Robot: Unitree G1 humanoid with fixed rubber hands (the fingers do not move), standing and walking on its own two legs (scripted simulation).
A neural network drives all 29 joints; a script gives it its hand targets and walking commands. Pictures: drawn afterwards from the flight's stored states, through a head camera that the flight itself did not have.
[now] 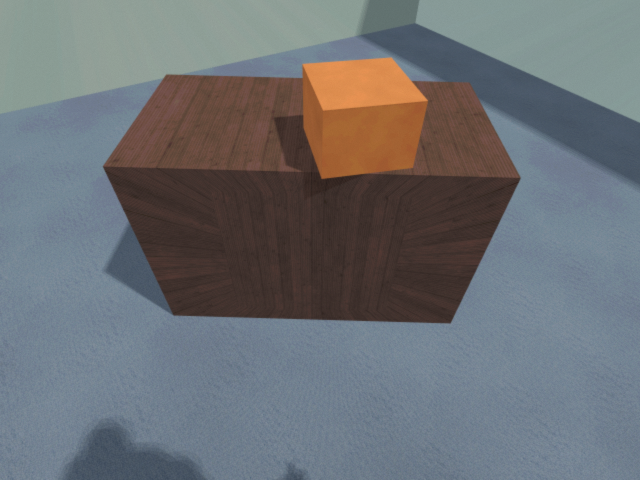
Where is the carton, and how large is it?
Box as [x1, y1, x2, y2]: [302, 58, 427, 178]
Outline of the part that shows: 391,58 302,64 303,124 321,178 412,167 427,100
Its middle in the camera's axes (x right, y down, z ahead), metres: +0.09 -0.32 +0.98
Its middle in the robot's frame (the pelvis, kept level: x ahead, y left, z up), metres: +0.95 -0.09 -0.02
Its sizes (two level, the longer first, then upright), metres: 0.241 0.236 0.178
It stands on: a pedestal, 0.67 m high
